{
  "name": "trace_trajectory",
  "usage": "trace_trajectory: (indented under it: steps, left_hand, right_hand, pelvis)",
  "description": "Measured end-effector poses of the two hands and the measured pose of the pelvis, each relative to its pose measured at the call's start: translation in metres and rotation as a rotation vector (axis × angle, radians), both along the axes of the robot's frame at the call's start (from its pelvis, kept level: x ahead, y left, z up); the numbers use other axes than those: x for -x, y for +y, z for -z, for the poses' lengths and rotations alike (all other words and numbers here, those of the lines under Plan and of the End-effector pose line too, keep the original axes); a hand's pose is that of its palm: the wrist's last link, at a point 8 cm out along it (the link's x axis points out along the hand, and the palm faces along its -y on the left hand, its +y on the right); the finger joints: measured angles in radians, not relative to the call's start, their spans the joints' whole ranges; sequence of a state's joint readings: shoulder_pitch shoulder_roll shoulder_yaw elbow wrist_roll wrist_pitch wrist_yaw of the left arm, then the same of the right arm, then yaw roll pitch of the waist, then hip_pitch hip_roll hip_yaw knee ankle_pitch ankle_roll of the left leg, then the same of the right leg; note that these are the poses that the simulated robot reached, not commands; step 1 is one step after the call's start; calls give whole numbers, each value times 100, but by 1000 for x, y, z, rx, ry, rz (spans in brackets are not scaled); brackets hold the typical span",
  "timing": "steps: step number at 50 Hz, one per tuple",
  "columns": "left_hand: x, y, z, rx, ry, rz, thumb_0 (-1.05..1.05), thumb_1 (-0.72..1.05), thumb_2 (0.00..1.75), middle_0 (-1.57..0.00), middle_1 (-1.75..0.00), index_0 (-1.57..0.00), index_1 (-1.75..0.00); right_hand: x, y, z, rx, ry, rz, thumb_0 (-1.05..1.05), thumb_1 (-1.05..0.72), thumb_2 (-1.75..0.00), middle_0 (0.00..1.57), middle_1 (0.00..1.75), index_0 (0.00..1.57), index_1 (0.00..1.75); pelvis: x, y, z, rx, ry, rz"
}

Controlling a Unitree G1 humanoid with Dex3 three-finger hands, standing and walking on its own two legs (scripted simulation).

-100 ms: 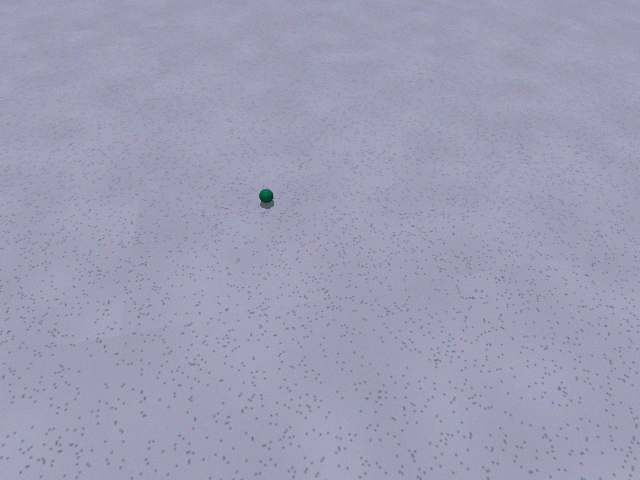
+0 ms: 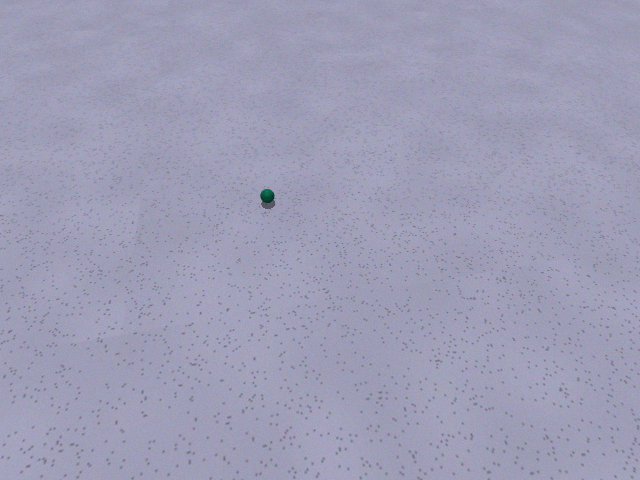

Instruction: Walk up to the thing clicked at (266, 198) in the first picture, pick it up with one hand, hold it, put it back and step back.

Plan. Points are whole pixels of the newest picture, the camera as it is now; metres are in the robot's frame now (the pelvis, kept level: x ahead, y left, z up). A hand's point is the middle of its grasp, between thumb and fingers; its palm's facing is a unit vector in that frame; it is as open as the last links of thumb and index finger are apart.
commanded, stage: stand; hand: left
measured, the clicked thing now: (267, 196) +1.43 +0.22 -0.75
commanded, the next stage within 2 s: walk up in 1.02 s
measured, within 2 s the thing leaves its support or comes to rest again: neither
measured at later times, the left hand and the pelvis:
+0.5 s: hand out of the picture +0.08 +0.25 -0.16, palm faces -0.02 -0.94 -0.33, open 7.4 cm; pelvis +0.01 +0.00 +0.00, yaw +0 degrees
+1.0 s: hand out of the picture +0.08 +0.25 -0.16, palm faces -0.02 -0.94 -0.33, open 7.4 cm; pelvis +0.01 +0.00 +0.00, yaw +0 degrees
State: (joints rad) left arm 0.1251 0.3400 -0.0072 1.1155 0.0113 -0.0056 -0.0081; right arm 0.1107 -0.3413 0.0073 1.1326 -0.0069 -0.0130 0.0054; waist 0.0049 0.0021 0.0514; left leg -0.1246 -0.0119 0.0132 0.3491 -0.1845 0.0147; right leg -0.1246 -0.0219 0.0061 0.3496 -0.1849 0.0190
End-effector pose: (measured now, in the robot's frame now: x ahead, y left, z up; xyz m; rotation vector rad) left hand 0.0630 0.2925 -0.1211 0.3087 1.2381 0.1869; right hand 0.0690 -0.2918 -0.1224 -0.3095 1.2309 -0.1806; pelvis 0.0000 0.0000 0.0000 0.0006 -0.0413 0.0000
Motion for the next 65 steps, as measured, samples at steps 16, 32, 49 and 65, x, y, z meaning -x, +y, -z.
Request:
trace_trajectory:
  steps: [16,32,49,65]
  left_hand:
    - [-10,-1,-1,2,-9,-4,1,91,90,-20,-30,-21,-30]
    - [-17,-1,-2,0,-25,-4,1,91,90,-20,-30,-21,-30]
    - [-9,0,-2,-3,-4,-10,1,91,90,-20,-30,-21,-30]
    - [-72,84,-9,-140,97,197,1,90,90,-21,-30,-21,-30]
  right_hand:
    - [-11,-1,-2,5,-6,-6,0,-90,-89,20,30,20,30]
    - [-15,-3,-4,10,-15,-6,0,-90,-89,20,30,20,30]
    - [-11,-3,-3,7,0,-4,0,-90,-89,20,30,20,30]
    - [7,-2,-13,54,-97,180,0,-90,-89,20,30,20,30]
  pelvis:
    - [-7,-1,-1,1,3,-4]
    - [-10,-1,-1,2,-1,-5]
    - [-10,-2,-1,2,1,-5]
    - [-49,54,14,-3,82,218]
